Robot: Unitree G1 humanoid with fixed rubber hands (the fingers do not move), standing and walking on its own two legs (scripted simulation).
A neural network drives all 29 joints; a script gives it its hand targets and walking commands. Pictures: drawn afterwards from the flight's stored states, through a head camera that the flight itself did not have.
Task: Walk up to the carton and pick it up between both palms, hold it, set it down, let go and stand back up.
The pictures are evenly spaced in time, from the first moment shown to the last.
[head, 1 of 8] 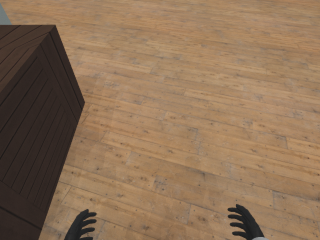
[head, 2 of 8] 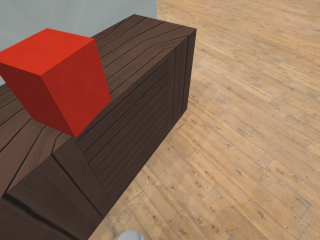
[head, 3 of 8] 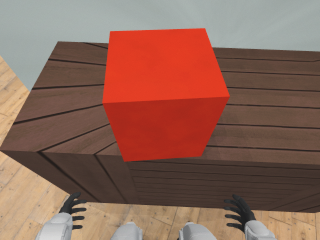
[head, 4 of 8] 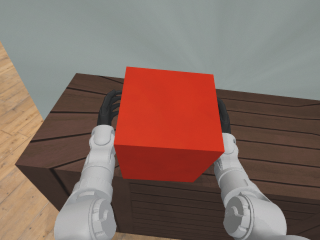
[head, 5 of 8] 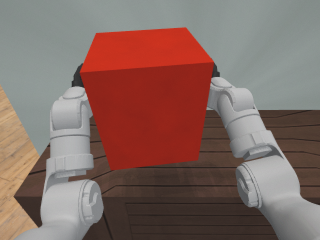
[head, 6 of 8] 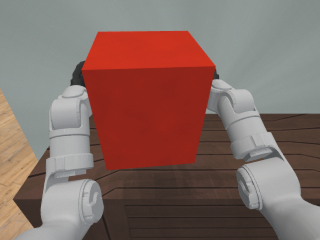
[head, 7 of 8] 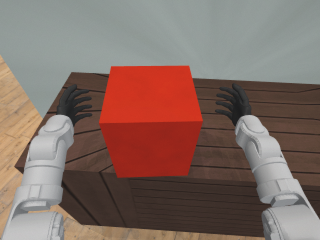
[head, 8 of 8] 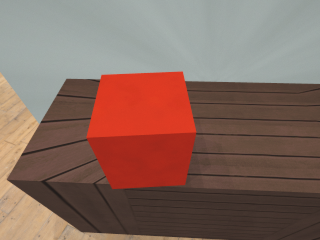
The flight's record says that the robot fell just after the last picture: no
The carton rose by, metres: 0.21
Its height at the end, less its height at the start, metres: +0.00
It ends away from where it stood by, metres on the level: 0.02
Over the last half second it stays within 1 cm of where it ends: yes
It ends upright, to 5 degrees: yes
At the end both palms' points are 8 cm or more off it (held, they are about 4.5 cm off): yes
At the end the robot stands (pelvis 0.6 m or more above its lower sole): yes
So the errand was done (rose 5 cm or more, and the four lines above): yes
